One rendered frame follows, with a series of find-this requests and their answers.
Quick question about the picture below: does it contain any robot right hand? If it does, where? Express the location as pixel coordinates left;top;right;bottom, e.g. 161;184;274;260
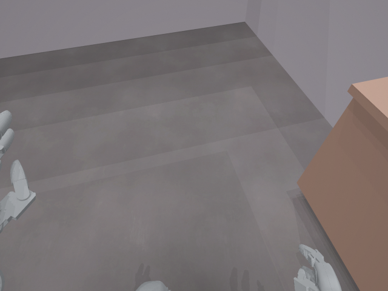
294;244;342;291

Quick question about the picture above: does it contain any robot left hand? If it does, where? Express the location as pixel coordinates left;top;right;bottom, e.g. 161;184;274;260
0;110;36;233

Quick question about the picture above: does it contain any counter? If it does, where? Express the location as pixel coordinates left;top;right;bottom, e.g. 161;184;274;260
297;77;388;291

